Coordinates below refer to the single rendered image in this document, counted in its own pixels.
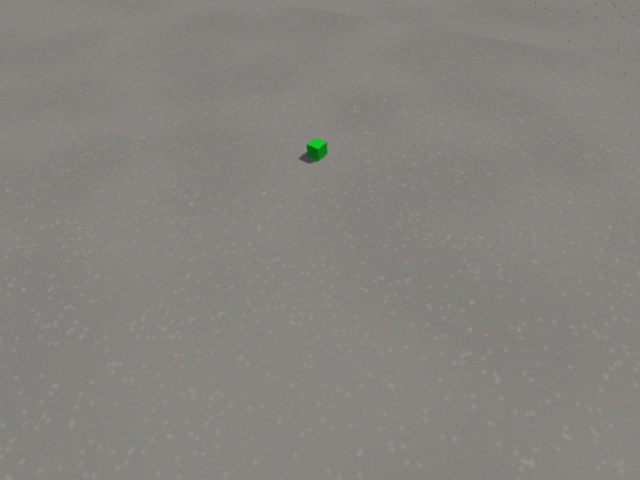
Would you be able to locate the cube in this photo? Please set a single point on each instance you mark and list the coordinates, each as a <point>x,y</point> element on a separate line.
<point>317,149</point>

